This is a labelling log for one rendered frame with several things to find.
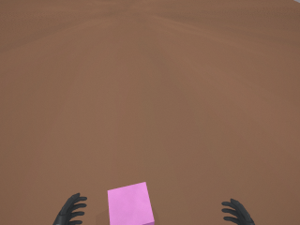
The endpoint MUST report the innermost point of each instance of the robot right hand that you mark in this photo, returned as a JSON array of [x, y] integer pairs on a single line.
[[242, 215]]

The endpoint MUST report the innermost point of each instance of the carton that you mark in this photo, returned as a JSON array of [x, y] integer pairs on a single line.
[[130, 205]]

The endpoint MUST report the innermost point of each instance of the robot left hand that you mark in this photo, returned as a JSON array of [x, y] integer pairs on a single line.
[[66, 214]]

